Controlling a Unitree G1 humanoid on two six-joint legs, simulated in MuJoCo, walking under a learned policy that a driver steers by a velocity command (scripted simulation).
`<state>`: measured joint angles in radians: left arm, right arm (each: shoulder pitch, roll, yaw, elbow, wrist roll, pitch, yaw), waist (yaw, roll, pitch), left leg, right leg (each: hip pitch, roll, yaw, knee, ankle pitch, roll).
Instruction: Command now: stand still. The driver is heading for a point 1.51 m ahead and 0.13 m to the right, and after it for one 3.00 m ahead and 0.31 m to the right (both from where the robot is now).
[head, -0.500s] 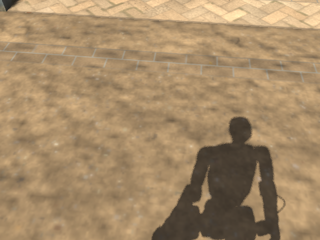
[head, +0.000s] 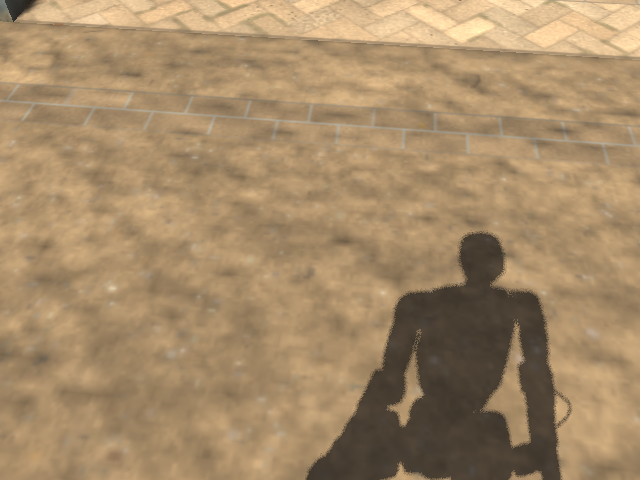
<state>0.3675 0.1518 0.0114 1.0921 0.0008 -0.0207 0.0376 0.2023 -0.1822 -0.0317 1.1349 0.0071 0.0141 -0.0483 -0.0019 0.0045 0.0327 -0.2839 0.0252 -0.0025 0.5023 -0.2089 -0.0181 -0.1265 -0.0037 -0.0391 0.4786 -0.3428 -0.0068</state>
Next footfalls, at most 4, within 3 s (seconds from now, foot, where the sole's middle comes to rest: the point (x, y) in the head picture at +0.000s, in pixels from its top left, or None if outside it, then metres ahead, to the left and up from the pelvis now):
0.90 right None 0.50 -0.10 -0.77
1.48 left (274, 348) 0.81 0.14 -0.77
2.04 right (369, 245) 1.13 -0.10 -0.77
2.58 left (285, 169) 1.44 0.14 -0.77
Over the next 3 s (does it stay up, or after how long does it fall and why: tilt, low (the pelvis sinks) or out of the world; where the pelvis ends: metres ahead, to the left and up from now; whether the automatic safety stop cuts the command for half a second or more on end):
stays up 1.44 0.01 0.00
